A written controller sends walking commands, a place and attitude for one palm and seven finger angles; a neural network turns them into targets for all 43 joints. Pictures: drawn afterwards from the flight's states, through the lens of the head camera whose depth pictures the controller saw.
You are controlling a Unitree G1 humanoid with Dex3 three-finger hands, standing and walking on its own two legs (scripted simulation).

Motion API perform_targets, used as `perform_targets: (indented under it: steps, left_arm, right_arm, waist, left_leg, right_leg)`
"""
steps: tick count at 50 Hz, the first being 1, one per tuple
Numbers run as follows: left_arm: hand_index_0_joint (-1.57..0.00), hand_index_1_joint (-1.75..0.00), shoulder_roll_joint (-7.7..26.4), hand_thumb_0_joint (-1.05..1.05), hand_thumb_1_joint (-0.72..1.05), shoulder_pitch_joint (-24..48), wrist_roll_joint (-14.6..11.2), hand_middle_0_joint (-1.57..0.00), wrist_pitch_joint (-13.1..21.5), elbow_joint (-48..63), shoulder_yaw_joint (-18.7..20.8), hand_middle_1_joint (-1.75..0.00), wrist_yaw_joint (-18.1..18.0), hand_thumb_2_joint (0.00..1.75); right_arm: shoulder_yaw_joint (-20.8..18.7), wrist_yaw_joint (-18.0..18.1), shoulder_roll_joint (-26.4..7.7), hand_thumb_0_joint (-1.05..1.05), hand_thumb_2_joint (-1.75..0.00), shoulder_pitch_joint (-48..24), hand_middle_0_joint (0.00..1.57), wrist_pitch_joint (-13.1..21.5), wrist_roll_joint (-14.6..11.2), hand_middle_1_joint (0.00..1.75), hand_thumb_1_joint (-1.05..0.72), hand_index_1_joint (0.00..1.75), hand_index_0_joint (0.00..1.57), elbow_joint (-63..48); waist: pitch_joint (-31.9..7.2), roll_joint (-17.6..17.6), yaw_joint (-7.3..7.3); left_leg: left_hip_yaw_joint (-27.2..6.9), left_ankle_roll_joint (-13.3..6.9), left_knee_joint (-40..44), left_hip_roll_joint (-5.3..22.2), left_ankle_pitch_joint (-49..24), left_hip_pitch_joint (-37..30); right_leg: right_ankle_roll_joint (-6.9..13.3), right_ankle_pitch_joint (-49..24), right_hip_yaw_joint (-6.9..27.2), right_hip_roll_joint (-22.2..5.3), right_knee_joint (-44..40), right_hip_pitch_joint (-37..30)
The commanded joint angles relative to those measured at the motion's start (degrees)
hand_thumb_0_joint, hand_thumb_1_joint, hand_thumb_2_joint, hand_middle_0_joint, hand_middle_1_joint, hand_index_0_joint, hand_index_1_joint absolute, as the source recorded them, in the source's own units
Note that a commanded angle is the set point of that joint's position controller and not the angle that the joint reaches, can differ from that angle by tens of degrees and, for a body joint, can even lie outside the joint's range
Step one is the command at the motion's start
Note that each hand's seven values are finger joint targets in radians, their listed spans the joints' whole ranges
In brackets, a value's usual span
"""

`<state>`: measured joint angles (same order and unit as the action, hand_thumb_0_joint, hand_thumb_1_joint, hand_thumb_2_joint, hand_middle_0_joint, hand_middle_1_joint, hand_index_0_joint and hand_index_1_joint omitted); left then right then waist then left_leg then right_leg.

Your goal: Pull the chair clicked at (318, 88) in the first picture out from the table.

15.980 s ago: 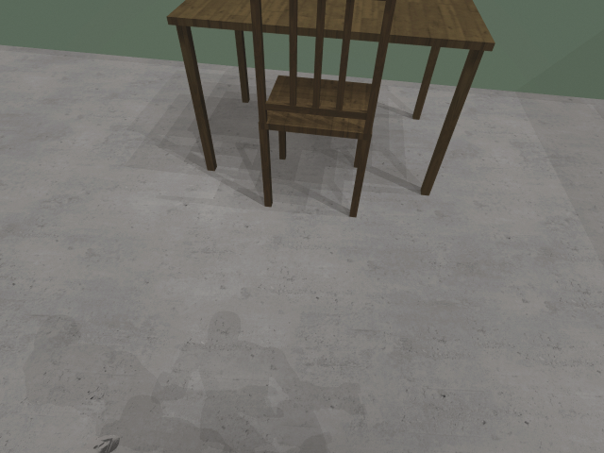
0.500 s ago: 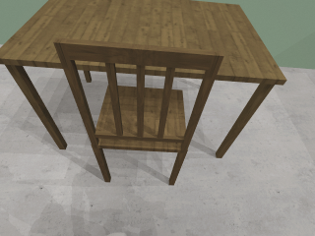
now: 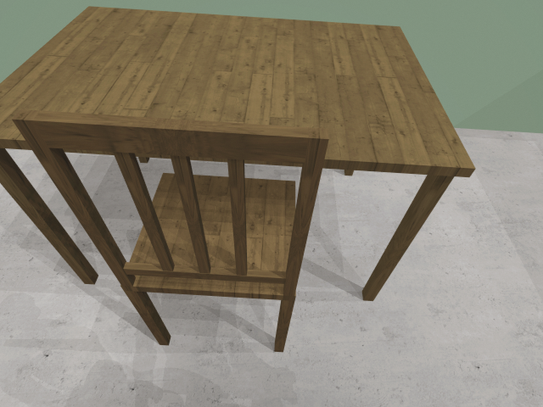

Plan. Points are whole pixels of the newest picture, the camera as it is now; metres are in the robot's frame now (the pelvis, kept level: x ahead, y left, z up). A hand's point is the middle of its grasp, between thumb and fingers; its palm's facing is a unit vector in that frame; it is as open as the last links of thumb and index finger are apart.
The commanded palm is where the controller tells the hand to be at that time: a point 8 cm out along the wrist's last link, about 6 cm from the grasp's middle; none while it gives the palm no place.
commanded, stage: come to a stop and stand still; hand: left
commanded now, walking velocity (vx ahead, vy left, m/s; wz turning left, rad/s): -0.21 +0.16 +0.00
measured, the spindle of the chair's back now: (195, 223) +0.44 +0.18 -0.04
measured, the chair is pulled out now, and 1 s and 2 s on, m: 0.00 0.00 0.00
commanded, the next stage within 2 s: look again from close up in 1.02 s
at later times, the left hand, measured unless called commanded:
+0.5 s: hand out of the picture +0.00 +0.16 -0.15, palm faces +0.10 -0.96 -0.26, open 7.4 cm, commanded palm none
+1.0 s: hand out of the picture -0.04 +0.19 -0.16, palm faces +0.07 -0.98 -0.20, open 7.4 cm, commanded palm none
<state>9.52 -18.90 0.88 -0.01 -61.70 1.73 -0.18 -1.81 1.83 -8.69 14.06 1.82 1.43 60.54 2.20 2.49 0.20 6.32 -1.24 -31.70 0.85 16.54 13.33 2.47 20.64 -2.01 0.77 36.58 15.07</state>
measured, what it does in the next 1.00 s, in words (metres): steps on the spot: left foot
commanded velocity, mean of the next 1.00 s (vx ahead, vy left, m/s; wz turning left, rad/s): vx -0.04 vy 0.05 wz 0.00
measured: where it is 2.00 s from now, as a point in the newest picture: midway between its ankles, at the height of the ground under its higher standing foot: outside the picture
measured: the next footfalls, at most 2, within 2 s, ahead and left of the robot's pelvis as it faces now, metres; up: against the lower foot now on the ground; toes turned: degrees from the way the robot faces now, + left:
left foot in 0.54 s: +0.04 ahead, +0.13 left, +0.00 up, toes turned +3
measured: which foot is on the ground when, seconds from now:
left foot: down 0.00-0.20, up 0.22-0.52, down 0.54-1.00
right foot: down 0.00-1.00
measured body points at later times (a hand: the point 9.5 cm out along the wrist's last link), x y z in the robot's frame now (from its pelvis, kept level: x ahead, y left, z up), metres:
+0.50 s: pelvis +0.00 -0.03 +0.01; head +0.01 -0.04 +0.46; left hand -0.01 +0.21 -0.13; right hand +0.08 -0.26 -0.15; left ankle +0.00 +0.12 -0.71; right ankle +0.00 -0.10 -0.73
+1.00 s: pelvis -0.01 +0.02 +0.02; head +0.00 +0.01 +0.47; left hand -0.04 +0.24 -0.14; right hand -0.04 -0.20 -0.14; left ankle +0.00 +0.13 -0.73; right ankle +0.00 -0.10 -0.73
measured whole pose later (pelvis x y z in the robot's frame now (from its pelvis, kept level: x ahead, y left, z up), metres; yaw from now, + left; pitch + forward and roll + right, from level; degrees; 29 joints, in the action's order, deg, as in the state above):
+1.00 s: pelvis -0.01 +0.02 +0.02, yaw +2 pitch +0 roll +1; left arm 9.4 -18.4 0.6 0.1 -63.9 0.6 -1.3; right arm 0.7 1.2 -7.8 20.0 -0.3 0.4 63.8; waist 1.9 0.4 0.1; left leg 1.5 -0.8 -20.4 -1.1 9.1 11.1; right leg -0.1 11.6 -2.0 -1.7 23.3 11.5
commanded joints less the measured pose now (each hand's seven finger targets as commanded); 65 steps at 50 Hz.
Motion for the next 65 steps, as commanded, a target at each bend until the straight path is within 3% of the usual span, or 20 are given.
perform_targets:
  steps: [1, 2, 3, 4, 7, 11, 14, 18, 21, 24, 26, 27, 29, 31, 37, 55, 56, 57, 61, 65]
  left_arm:
    - [-0.20, -0.30, 2.4, 0.00, 0.90, -0.5, -0.3, -0.20, 0.9, 2.0, -0.2, -0.30, -1.1, 0.90]
    - [-0.20, -0.30, 2.1, 0.00, 0.90, -3.0, -0.5, -0.20, 1.2, 0.4, -0.4, -0.30, -1.1, 0.90]
    - [-0.20, -0.30, 2.5, 0.00, 0.90, -5.8, -0.6, -0.20, 1.9, -1.1, -0.6, -0.30, -1.3, 0.90]
    - [-0.20, -0.30, 4.4, 0.00, 0.90, -6.1, -0.6, -0.20, 2.7, -1.7, -0.7, -0.30, -1.5, 0.90]
    - [-0.20, -0.30, 6.4, 0.00, 0.90, -3.8, -0.8, -0.20, 2.5, -1.4, -0.3, -0.30, -2.4, 0.90]
    - [-0.20, -0.30, 8.4, 0.00, 0.90, -5.2, -0.6, -0.20, 1.7, -0.7, 0.8, -0.30, -3.5, 0.90]
    - [-0.20, -0.30, 8.9, 0.00, 0.90, -5.1, -0.1, -0.20, 1.3, -0.3, 1.3, -0.30, -3.8, 0.90]
    - [-0.20, -0.30, 9.3, 0.00, 0.90, -2.0, 0.2, -0.20, 1.0, 1.0, 1.4, -0.30, -3.6, 0.90]
    - [-0.20, -0.30, 9.7, 0.00, 0.90, 0.7, 0.4, -0.20, 0.7, 2.4, 1.4, -0.30, -3.2, 0.90]
    - [-0.20, -0.30, 10.2, 0.00, 0.90, 3.3, 0.3, -0.20, 0.5, 3.3, 1.4, -0.30, -2.7, 0.90]
    - [-0.20, -0.30, 8.6, 0.00, 0.90, 4.3, -0.1, -0.20, 0.3, 3.8, 1.1, -0.30, -2.2, 0.90]
    - [-0.20, -0.30, 7.4, 0.00, 0.90, 4.1, -0.1, -0.20, 0.1, 4.2, 0.9, -0.30, -2.0, 0.90]
    - [-0.20, -0.30, 7.1, 0.00, 0.90, 3.4, 0.2, -0.20, -0.4, 3.7, 0.8, -0.30, -1.9, 0.90]
    - [-0.20, -0.30, 7.7, 0.00, 0.90, 2.3, 0.1, -0.20, -0.6, 3.1, 0.9, -0.30, -1.6, 0.90]
    - [-0.20, -0.30, 7.1, 0.00, 0.90, 0.4, 0.1, -0.20, 0.0, 2.3, 0.8, -0.30, -1.4, 0.90]
    - [-0.20, -0.30, 4.0, 0.00, 0.90, -4.5, -0.3, -0.20, 1.3, -2.2, -0.9, -0.30, -2.1, 0.90]
    - [-0.20, -0.30, 13.0, 0.00, 0.90, 1.7, -1.0, -0.20, 2.9, 3.2, -2.5, -0.30, -1.6, 0.90]
    - [-0.20, -0.30, 8.8, 0.00, 0.90, -2.4, 0.1, -0.20, 1.8, 3.9, -1.0, -0.30, -2.0, 0.90]
    - [-0.20, -0.30, 6.6, 0.00, 0.90, -2.4, 0.1, -0.20, 2.2, 4.5, -1.4, -0.30, -2.6, 0.90]
    - [-0.20, -0.30, 6.1, 0.00, 0.90, -0.4, 0.0, -0.20, 2.2, 5.2, -0.9, -0.30, -3.0, 0.90]
  right_arm:
    - [0.8, 1.1, -5.8, 0.00, -0.90, 2.5, 0.20, 0.7, -0.2, 0.30, -0.90, 0.30, 0.20, -0.1]
    - [1.3, 1.1, -5.1, 0.00, -0.90, 0.1, 0.20, 0.6, -0.5, 0.30, -0.90, 0.30, 0.20, -0.2]
    - [1.3, 1.1, -5.3, 0.00, -0.90, 0.2, 0.20, 0.6, -0.9, 0.30, -0.90, 0.30, 0.20, -0.2]
    - [1.1, 1.1, -4.5, 0.00, -0.90, 1.6, 0.20, 0.3, -1.5, 0.30, -0.90, 0.30, 0.20, -0.2]
    - [0.6, 1.0, -3.4, 0.00, -0.90, 3.6, 0.20, -1.9, -1.5, 0.30, -0.90, 0.30, 0.20, 0.6]
    - [-0.1, 0.9, -3.7, 0.00, -0.90, 3.8, 0.20, -3.6, -1.6, 0.30, -0.90, 0.30, 0.20, -0.5]
    - [-0.5, 0.8, -4.4, 0.00, -0.90, 1.8, 0.20, -4.4, -1.5, 0.30, -0.90, 0.30, 0.20, -1.7]
    - [-0.6, 0.2, -4.3, 0.00, -0.90, -0.7, 0.20, -5.0, -1.5, 0.30, -0.90, 0.30, 0.20, -2.7]
    - [-0.6, -0.4, -3.8, 0.00, -0.90, -1.1, 0.20, -4.9, -1.5, 0.30, -0.90, 0.30, 0.20, -3.1]
    - [-0.1, -0.6, -3.5, 0.00, -0.90, 1.0, 0.20, -4.0, -1.3, 0.30, -0.90, 0.30, 0.20, -2.6]
    - [0.0, -0.4, -5.3, 0.00, -0.90, 1.7, 0.20, -3.2, -1.0, 0.30, -0.90, 0.30, 0.20, -2.0]
    - [0.0, -0.3, -7.0, 0.00, -0.90, 1.0, 0.20, -2.9, -0.7, 0.30, -0.90, 0.30, 0.20, -2.4]
    - [0.3, -0.7, -7.2, 0.00, -0.90, -0.1, 0.20, -2.8, -0.6, 0.30, -0.90, 0.30, 0.20, -2.5]
    - [0.6, -0.8, -7.0, 0.00, -0.90, -0.4, 0.20, -2.6, -0.5, 0.30, -0.90, 0.30, 0.20, -2.5]
    - [0.7, -0.9, -6.8, 0.00, -0.90, 3.6, 0.20, -2.1, -0.4, 0.30, -0.90, 0.30, 0.20, -2.3]
    - [1.9, -0.1, -3.8, 0.00, -0.90, 8.4, 0.20, -0.8, -1.3, 0.30, -0.90, 0.30, 0.20, 1.7]
    - [0.1, -0.9, -8.6, 0.00, -0.90, 2.7, 0.20, -0.6, 0.3, 0.30, -0.90, 0.30, 0.20, -4.5]
    - [-1.2, -0.5, -8.4, 0.00, -0.90, 3.7, 0.20, 0.5, 0.2, 0.30, -0.90, 0.30, 0.20, -4.1]
    - [-0.8, -0.9, -4.8, 0.00, -0.90, 3.5, 0.20, -0.4, -0.6, 0.30, -0.90, 0.30, 0.20, -4.4]
    - [-0.9, -0.9, -5.7, 0.00, -0.90, 2.8, 0.20, -0.4, -0.7, 0.30, -0.90, 0.30, 0.20, -3.6]
  waist:
    - [2.6, -18.4, 1.39]
    - [0.6, -14.8, 2.89]
    - [-2.6, -8.2, 3.17]
    - [-4.6, -2.2, 1.37]
    - [0.2, 3.4, 0.35]
    - [-4.0, 4.2, 1.17]
    - [-4.8, 6.4, 2.21]
    - [-4.0, 4.2, 1.79]
    - [-2.4, 4.4, 1.10]
    - [-0.7, 4.7, -0.64]
    - [0.5, 0.4, -0.89]
    - [2.4, -3.2, -0.13]
    - [4.1, -5.3, 0.82]
    - [6.5, -7.7, 1.65]
    - [3.2, -2.8, 1.04]
    - [1.3, -2.9, 0.35]
    - [4.3, -10.0, -2.93]
    - [2.4, -6.8, 0.22]
    - [-2.7, 1.0, -1.13]
    - [0.6, -2.7, -1.32]
  left_leg:
    - [-16.2, -9.6, 14.6, 15.7, -34.4, -1.6]
    - [-11.8, -7.4, 10.4, 12.6, -39.3, -2.9]
    - [-9.5, -4.0, 6.0, 8.8, -38.2, -5.8]
    - [-7.2, -0.5, 5.6, 6.2, -27.9, -6.3]
    - [-4.6, 2.0, 7.6, 3.5, -7.1, -1.4]
    - [-3.2, 2.9, 3.8, 1.8, 3.5, 2.9]
    - [-4.8, 3.4, -3.6, 1.0, 10.7, 7.4]
    - [-6.7, 3.7, -10.5, -0.2, 10.5, 6.8]
    - [-6.1, 3.6, -7.6, -0.4, 7.0, 3.0]
    - [-5.2, 2.9, 7.2, -0.5, -2.5, -5.9]
    - [-6.8, 1.7, 12.5, 2.4, -7.3, -10.7]
    - [-9.9, 0.5, 13.3, 5.2, -7.0, -7.0]
    - [-12.0, -0.1, 15.9, 5.9, 2.0, 0.5]
    - [-12.9, -0.4, 18.9, 5.2, 8.4, 4.8]
    - [-12.7, -0.1, 18.9, 4.3, 8.3, 3.3]
    - [-10.7, -0.1, 15.9, 4.2, -7.1, -2.7]
    - [-9.7, -1.2, 13.4, -1.1, -11.6, 1.4]
    - [-11.6, -0.7, 13.1, 4.8, 4.2, 4.5]
    - [-10.6, -0.5, 6.3, 1.8, -1.6, 0.7]
    - [-10.9, -0.5, 6.3, 2.9, -8.2, 0.2]
  right_leg:
    - [-1.6, 5.8, 2.9, -4.2, 4.0, 2.8]
    - [-1.7, -1.7, 2.6, -4.6, -4.5, -2.7]
    - [-1.9, -18.7, 3.9, -4.8, -13.3, -6.6]
    - [-1.4, -37.0, 7.2, -8.0, -14.3, -9.1]
    - [-1.6, -56.2, 8.8, -12.0, -13.0, -10.5]
    - [-0.7, -66.4, 11.6, -16.0, -12.2, -17.0]
    - [3.9, -68.5, 13.7, -18.8, -11.6, -19.0]
    - [9.4, -57.8, 13.1, -19.1, -13.0, -13.8]
    - [9.3, -41.7, 12.5, -17.7, -15.7, -6.8]
    - [5.2, -26.6, 10.8, -14.6, -15.5, 0.2]
    - [1.3, -11.4, 8.4, -9.3, -14.6, 5.1]
    - [-0.4, -5.2, 7.2, -6.9, -15.3, 5.3]
    - [-1.4, 2.7, 6.2, -6.0, -17.7, 2.0]
    - [-1.5, 2.7, 6.0, -5.5, -17.8, -0.5]
    - [-1.7, 3.1, 5.3, -6.3, -19.1, -1.0]
    - [-1.5, -9.5, 4.5, -6.9, -18.2, -3.0]
    - [1.5, -7.6, 2.2, -2.9, -11.5, -0.1]
    - [0.7, -0.8, 3.3, -4.7, -10.3, 0.5]
    - [1.1, -1.0, 8.5, -7.6, -15.3, 1.4]
    - [0.2, -6.9, 6.8, -6.9, -13.5, 2.6]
